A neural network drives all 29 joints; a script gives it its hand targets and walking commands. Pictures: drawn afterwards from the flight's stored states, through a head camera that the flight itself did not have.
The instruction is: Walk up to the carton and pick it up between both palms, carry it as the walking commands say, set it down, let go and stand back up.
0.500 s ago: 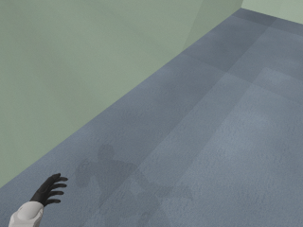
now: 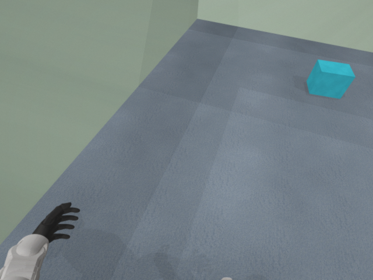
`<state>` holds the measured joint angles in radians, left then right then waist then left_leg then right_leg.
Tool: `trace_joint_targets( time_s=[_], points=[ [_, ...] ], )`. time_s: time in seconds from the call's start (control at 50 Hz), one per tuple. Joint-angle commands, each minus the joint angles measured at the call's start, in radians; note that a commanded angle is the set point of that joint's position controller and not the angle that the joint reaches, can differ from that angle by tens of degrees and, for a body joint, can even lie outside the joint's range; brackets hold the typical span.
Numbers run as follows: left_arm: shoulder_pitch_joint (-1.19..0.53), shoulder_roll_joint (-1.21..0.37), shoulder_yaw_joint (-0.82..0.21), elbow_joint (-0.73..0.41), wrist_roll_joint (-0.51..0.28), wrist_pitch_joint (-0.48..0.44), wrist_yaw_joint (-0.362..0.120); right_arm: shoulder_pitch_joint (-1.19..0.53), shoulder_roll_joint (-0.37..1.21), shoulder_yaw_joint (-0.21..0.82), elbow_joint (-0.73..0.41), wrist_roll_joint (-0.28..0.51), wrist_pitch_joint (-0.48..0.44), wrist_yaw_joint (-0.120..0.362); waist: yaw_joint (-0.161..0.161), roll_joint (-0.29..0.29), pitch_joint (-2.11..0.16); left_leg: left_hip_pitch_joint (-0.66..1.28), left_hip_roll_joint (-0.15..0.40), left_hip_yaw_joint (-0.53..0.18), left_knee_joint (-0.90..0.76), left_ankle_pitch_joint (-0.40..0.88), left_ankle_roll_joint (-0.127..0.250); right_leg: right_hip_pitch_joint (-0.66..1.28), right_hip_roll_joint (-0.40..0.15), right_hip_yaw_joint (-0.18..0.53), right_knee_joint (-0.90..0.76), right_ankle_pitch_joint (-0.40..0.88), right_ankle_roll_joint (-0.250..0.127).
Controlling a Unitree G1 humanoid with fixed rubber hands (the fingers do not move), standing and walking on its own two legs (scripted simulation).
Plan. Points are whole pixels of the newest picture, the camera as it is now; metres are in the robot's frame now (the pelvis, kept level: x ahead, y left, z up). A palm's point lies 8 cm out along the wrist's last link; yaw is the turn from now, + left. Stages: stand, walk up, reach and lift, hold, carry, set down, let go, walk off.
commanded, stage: walk up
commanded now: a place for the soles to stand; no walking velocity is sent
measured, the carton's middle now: (328, 79) +1.82 -1.39 -0.65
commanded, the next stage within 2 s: none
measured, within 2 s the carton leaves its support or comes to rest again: neither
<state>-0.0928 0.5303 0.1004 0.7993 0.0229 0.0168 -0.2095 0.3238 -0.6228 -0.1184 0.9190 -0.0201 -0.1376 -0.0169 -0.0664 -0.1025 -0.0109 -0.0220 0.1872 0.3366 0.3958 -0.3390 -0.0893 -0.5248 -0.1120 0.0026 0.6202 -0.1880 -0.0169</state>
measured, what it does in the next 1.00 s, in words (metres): walks ahead, turning right: right foot, then left foot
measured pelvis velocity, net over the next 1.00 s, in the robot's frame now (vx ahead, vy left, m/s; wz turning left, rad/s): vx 0.54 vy -0.24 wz -0.27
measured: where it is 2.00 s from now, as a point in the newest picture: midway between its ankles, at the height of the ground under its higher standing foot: (267, 156)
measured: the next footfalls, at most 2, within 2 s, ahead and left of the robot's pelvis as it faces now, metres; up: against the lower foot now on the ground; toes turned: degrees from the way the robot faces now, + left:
right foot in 0.02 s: +0.17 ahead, -0.16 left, +0.00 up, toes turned -4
left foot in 0.34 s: +0.36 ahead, +0.06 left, +0.00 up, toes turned +4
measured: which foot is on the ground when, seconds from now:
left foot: down 0.00-0.06, up 0.08-0.32, down 0.34-0.74, up 0.76-1.00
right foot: up 0.00-0.00, down 0.02-0.32, up 0.34-0.70, down 0.72-1.00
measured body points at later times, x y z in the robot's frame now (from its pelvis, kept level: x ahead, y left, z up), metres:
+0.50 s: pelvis +0.28 -0.07 +0.00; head +0.30 -0.03 +0.45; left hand +0.49 +0.23 -0.11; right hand +0.30 -0.46 -0.03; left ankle +0.32 +0.05 -0.73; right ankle +0.29 -0.21 -0.68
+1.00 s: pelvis +0.54 -0.24 +0.00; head +0.57 -0.23 +0.45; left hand +0.72 +0.08 -0.09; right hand +0.55 -0.60 -0.08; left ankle +0.70 -0.15 -0.70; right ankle +0.48 -0.32 -0.73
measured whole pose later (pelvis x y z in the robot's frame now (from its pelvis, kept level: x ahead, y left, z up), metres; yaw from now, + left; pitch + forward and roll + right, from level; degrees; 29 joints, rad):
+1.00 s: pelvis +0.54 -0.24 +0.00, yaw -15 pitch +1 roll -2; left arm 0.22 0.50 0.11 0.80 0.02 -0.02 -0.11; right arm 0.29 -0.49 -0.06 0.87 0.00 -0.12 0.01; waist 0.07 0.00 0.03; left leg -0.56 0.13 0.11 0.73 -0.23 0.01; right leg -0.19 0.04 -0.08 0.51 -0.34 -0.07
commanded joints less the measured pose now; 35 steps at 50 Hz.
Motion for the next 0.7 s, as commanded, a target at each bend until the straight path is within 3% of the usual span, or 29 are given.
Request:
trace_joint_targets(
  time_s=[0.0,0.02,0.04,0.06,0.08,0.1,0.12,0.14,0.18,0.22,0.24,0.26,0.28,0.3,0.32,0.34,0.36,0.38,0.42,0.46,0.56,0.6,0.64,0.66,0.68],
  points=[
    [0.025,0.124,0.039,-0.019,-0.003,-0.013,0.019,-0.080,-0.231,-0.048,-0.030,0.005,0.012,-0.001,0.127,0.212,-0.055,-0.107,0.146,-0.051,0.076,0.418,0.227,0.245,0.085,-0.078,-0.078,-0.076,-0.052],
    [0.196,0.172,0.062,0.031,0.004,-0.020,0.038,-0.095,-0.192,-0.033,-0.034,0.004,0.020,-0.001,0.225,0.088,-0.130,-0.261,0.091,-0.010,0.384,0.431,0.201,0.493,0.129,-0.075,-0.122,-0.135,-0.093],
    [0.329,0.310,0.109,0.042,0.008,-0.025,0.063,-0.071,-0.102,0.006,-0.067,0.021,0.012,0.001,0.306,-0.222,-0.182,-0.629,-0.034,-0.020,0.739,0.183,0.132,0.714,-0.070,0.344,-0.263,-0.419,-0.188],
    [0.287,0.362,0.116,0.023,-0.015,-0.023,0.077,-0.096,-0.101,0.017,-0.097,0.041,-0.002,-0.003,0.252,-0.263,-0.169,-0.855,-0.113,-0.189,0.844,-0.193,0.121,0.788,-0.187,0.581,-0.356,-0.387,-0.259],
    [0.256,0.301,0.099,0.006,-0.033,-0.019,0.088,-0.123,-0.137,0.017,-0.098,0.039,-0.010,-0.004,0.221,-0.062,-0.143,-0.825,-0.035,-0.274,0.806,-0.130,0.122,0.750,-0.194,0.477,-0.319,-0.245,-0.276],
    [0.242,0.248,0.087,0.003,-0.044,-0.023,0.094,-0.111,-0.148,0.013,-0.081,0.031,-0.012,0.004,0.194,0.008,-0.113,-0.782,-0.022,-0.283,0.747,-0.085,0.113,0.690,-0.152,0.401,-0.300,-0.121,-0.265],
    [0.195,0.214,0.081,-0.010,-0.040,-0.029,0.097,-0.058,-0.144,0.013,-0.065,0.024,-0.013,0.006,0.150,0.019,-0.087,-0.718,-0.004,-0.284,0.655,-0.075,0.103,0.600,-0.108,0.315,-0.275,-0.007,-0.241],
    [0.142,0.191,0.073,-0.019,-0.036,-0.034,0.097,-0.016,-0.139,0.013,-0.049,0.020,-0.011,0.006,0.114,-0.023,-0.083,-0.644,0.005,-0.287,0.575,-0.092,0.093,0.504,-0.079,0.252,-0.265,0.055,-0.225],
    [0.123,0.188,0.063,-0.046,-0.019,-0.039,0.092,0.012,-0.127,0.005,-0.048,0.010,-0.003,0.013,0.096,-0.090,-0.054,-0.560,-0.025,-0.249,0.464,-0.104,0.083,0.354,-0.063,0.211,-0.283,-0.044,-0.250],
    [0.141,0.183,0.053,-0.063,-0.004,-0.041,0.085,-0.011,-0.101,0.000,-0.069,0.011,-0.004,0.015,0.099,-0.113,-0.028,-0.486,-0.053,-0.225,0.367,-0.010,0.085,0.257,-0.079,0.223,-0.316,-0.174,-0.263],
    [0.133,0.179,0.049,-0.072,-0.006,-0.039,0.082,-0.007,-0.090,-0.004,-0.073,0.010,-0.008,0.016,0.089,-0.097,-0.019,-0.399,-0.064,-0.222,0.319,0.064,0.092,0.183,-0.079,0.215,-0.320,-0.245,-0.255],
    [0.097,0.172,0.042,-0.084,-0.010,-0.035,0.080,0.029,-0.082,-0.012,-0.065,0.009,-0.013,0.017,0.052,-0.062,-0.010,-0.257,-0.084,-0.205,0.253,0.173,0.097,0.073,-0.059,0.178,-0.291,-0.329,-0.233],
    [0.072,0.142,0.027,-0.095,-0.010,-0.032,0.078,0.100,-0.099,-0.030,-0.049,0.003,-0.018,0.013,0.001,-0.011,-0.021,-0.058,-0.104,-0.196,0.228,0.225,0.108,-0.063,-0.017,0.130,-0.210,-0.345,-0.198],
    [0.062,0.099,0.004,-0.110,-0.008,-0.038,0.079,0.218,-0.146,-0.055,-0.027,-0.002,-0.023,-0.001,-0.067,0.069,-0.054,0.182,-0.094,-0.247,0.196,0.172,0.134,-0.219,0.030,0.087,-0.033,-0.239,-0.154],
    [0.060,0.023,-0.021,-0.129,-0.001,-0.053,0.086,0.367,-0.235,-0.086,-0.009,-0.016,-0.028,-0.019,-0.143,0.310,-0.114,0.320,0.134,-0.562,0.018,-0.156,0.173,-0.346,0.148,0.021,0.312,-0.213,-0.090],
    [0.053,0.055,-0.012,-0.139,0.001,-0.050,0.094,0.308,-0.287,-0.081,-0.052,-0.008,-0.034,-0.029,-0.106,0.251,-0.074,0.179,0.352,-0.979,-0.230,-0.494,0.243,-0.408,0.192,0.158,0.544,-0.255,-0.027],
    [0.133,0.157,0.008,-0.114,0.011,-0.044,0.093,0.106,-0.295,-0.077,-0.100,0.040,-0.032,-0.031,-0.019,0.151,-0.072,0.091,0.400,-1.016,-0.274,-0.579,0.310,-0.375,0.119,0.215,0.654,-0.206,-0.006],
    [0.133,0.208,0.021,-0.089,0.012,-0.045,0.088,0.012,-0.237,-0.057,-0.110,0.042,-0.032,-0.026,0.019,0.103,-0.033,0.044,0.354,-0.840,-0.226,-0.446,0.331,-0.359,0.038,0.190,0.654,-0.160,0.015],
    [0.142,0.198,0.035,-0.058,0.012,-0.044,0.075,-0.014,-0.161,-0.030,-0.097,0.029,-0.032,-0.019,0.044,0.147,0.029,-0.079,0.250,-0.529,-0.193,-0.229,0.291,-0.262,-0.029,0.153,0.492,-0.119,0.034],
    [0.129,0.156,0.039,-0.036,0.009,-0.030,0.050,0.004,-0.170,-0.028,-0.079,0.012,-0.034,-0.003,0.038,0.204,0.060,-0.155,0.203,-0.347,-0.188,-0.048,0.291,-0.179,-0.036,0.105,0.346,-0.101,0.035],
    [-0.015,0.100,0.023,-0.038,0.005,-0.023,0.016,0.000,-0.196,-0.040,-0.065,0.012,-0.033,0.006,0.028,0.222,0.051,-0.174,0.128,-0.162,-0.187,0.088,0.262,-0.033,-0.013,-0.008,0.079,0.062,0.015],
    [-0.035,0.091,0.021,-0.032,0.001,-0.022,0.013,-0.010,-0.204,-0.040,-0.060,0.010,-0.024,0.005,0.041,0.233,0.030,-0.159,0.125,-0.136,-0.165,0.194,0.249,0.048,0.007,-0.030,0.020,0.088,-0.004],
    [-0.030,0.096,0.024,-0.027,0.001,-0.019,0.019,-0.010,-0.217,-0.042,-0.052,0.011,-0.011,0.000,0.057,0.245,0.012,-0.112,0.142,-0.139,-0.107,0.254,0.247,0.083,0.033,-0.046,0.006,0.020,-0.029],
    [-0.013,0.103,0.029,-0.023,0.001,-0.018,0.025,-0.011,-0.220,-0.042,-0.049,0.013,-0.005,-0.003,0.074,0.242,-0.001,-0.101,0.148,-0.130,-0.043,0.344,0.243,0.127,0.056,-0.060,-0.013,-0.039,-0.044],
    [0.058,0.116,0.039,-0.006,0.002,-0.019,0.034,-0.021,-0.215,-0.039,-0.047,0.015,0.002,-0.006,0.125,0.204,-0.036,-0.145,0.135,-0.092,0.100,0.457,0.231,0.261,0.088,-0.081,-0.068,-0.061,-0.065]
  ],
)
